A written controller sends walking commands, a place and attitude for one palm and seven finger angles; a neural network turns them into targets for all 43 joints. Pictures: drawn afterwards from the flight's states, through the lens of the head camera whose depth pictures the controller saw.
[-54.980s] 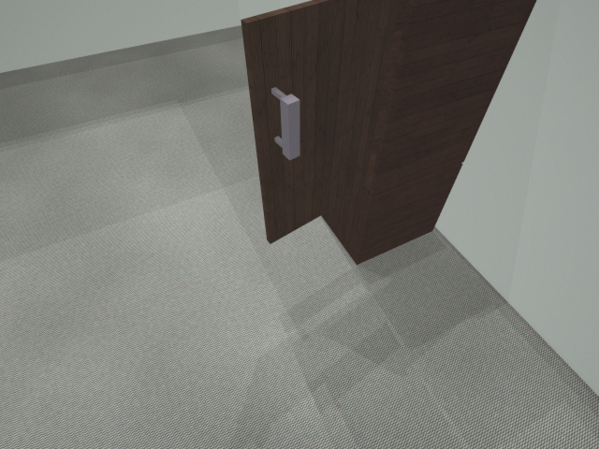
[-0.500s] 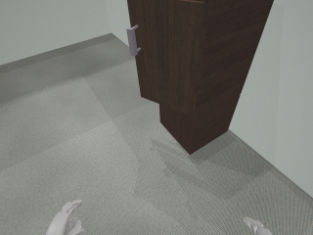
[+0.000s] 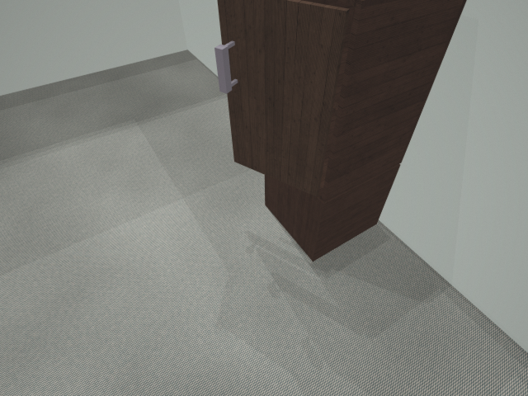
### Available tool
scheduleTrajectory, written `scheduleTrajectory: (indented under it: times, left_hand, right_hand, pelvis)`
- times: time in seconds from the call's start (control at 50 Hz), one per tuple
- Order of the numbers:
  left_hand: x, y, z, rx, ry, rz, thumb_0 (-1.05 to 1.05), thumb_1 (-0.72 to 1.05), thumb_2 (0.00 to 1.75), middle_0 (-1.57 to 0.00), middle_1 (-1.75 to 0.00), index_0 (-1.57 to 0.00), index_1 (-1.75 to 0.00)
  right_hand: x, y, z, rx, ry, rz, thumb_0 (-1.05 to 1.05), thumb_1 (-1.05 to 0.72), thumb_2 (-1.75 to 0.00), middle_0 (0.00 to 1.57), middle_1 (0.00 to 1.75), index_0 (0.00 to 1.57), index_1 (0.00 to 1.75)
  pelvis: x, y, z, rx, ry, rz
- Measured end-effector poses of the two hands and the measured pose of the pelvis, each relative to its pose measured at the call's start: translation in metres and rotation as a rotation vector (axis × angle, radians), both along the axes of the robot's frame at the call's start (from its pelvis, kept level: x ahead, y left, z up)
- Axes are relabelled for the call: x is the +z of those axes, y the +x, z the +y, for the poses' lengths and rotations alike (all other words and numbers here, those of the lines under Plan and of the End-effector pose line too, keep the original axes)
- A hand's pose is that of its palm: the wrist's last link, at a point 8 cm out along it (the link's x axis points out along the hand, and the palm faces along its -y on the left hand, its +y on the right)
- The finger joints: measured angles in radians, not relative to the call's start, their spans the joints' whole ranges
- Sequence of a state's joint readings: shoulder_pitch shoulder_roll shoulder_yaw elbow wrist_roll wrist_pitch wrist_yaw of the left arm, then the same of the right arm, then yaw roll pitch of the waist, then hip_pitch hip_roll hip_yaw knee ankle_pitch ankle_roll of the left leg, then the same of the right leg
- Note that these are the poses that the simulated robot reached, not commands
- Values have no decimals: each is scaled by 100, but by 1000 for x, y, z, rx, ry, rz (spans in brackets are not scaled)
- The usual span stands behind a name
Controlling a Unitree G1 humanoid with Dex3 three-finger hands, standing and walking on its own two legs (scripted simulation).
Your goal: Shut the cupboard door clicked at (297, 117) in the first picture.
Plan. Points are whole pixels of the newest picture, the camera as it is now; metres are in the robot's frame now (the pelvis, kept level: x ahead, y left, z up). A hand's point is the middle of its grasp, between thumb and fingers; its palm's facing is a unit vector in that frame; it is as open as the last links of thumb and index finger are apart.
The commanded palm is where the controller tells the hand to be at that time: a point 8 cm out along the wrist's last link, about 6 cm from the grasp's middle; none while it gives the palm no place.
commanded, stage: let the arm hang, fingers relaxed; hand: left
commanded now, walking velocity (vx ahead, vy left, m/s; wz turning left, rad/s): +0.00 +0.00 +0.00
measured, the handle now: (228, 66) +0.95 +0.15 +0.06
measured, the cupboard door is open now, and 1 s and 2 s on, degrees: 26 26 26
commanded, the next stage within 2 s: look to check the result in 0.40 s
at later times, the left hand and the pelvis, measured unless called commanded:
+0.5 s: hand out of the picture -0.01 +0.16 -0.18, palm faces +0.01 -0.99 -0.16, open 7.4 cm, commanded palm none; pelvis +0.01 +0.00 +0.00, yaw +0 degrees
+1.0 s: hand out of the picture +0.00 +0.16 -0.18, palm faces +0.02 -0.99 -0.17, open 7.4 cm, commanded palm none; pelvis +0.02 +0.00 +0.00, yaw +0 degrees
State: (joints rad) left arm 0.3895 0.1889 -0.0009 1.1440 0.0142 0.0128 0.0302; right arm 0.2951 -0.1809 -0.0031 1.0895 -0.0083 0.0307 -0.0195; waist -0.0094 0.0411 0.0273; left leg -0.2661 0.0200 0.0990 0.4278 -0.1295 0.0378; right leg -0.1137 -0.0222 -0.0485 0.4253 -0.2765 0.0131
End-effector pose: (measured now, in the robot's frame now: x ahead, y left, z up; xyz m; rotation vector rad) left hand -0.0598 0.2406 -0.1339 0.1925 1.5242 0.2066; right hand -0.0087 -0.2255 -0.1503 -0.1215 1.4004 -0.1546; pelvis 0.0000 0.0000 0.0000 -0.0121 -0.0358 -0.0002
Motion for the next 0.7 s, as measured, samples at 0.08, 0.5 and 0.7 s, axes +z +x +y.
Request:
scheduleTrajectory:
  times: [0.08,0.5,0.7]
  left_hand:
    - [-5,20,-7,-14,-14,-54,1,91,90,-20,-30,-20,-30]
    - [-14,42,-33,-14,-93,-62,1,91,90,-20,-30,-20,-30]
    - [-10,33,-26,-5,-70,-19,1,91,90,-20,-30,-20,-30]
  right_hand:
    - [-1,4,6,-6,14,-17,1,-91,-90,20,30,20,29]
    - [6,-18,14,-43,0,70,0,-91,-90,20,30,20,29]
    - [4,-3,16,-37,8,52,0,-91,-90,20,30,20,29]
  pelvis:
    - [0,1,-1,-4,3,-4]
    - [1,11,0,-7,6,10]
    - [2,16,1,-11,9,13]
